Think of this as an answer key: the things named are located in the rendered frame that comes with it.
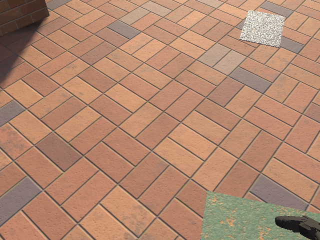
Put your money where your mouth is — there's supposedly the robot right hand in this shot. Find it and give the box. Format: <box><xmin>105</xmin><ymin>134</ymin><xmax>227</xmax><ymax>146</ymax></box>
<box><xmin>275</xmin><ymin>215</ymin><xmax>320</xmax><ymax>240</ymax></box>

